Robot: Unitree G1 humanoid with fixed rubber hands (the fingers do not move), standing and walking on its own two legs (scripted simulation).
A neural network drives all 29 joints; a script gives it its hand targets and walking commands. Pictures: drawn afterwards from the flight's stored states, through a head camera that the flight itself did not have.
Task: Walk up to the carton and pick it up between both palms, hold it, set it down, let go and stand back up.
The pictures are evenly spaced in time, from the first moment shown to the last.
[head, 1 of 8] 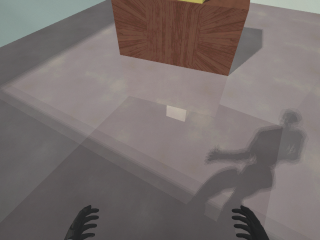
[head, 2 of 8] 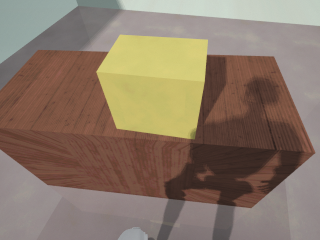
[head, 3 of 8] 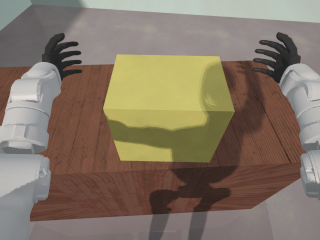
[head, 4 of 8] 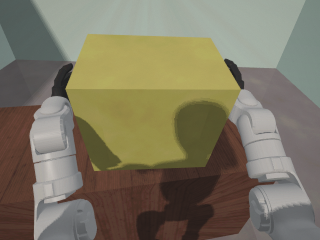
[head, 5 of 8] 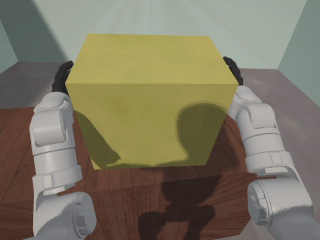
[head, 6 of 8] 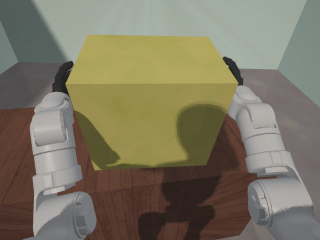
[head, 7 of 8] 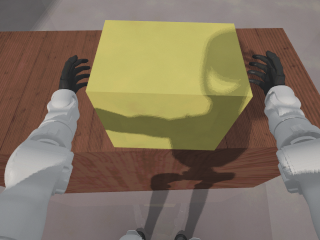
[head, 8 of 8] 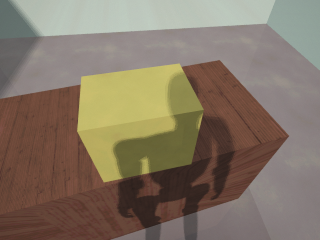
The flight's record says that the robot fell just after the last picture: no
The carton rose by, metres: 0.21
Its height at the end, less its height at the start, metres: +0.00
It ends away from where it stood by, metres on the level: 0.02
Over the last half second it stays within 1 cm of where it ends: yes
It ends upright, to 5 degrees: yes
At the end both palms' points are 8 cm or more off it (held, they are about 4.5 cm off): yes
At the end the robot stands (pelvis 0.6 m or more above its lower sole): yes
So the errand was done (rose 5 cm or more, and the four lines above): yes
